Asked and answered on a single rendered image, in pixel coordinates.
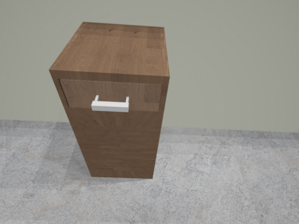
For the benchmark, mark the drawer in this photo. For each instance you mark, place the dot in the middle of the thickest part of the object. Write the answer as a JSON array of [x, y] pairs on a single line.
[[81, 93]]

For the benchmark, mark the cabinet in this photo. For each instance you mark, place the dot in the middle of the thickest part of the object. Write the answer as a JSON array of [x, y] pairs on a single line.
[[115, 144]]

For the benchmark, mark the handle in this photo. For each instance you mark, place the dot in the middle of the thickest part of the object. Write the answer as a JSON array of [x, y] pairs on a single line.
[[110, 106]]

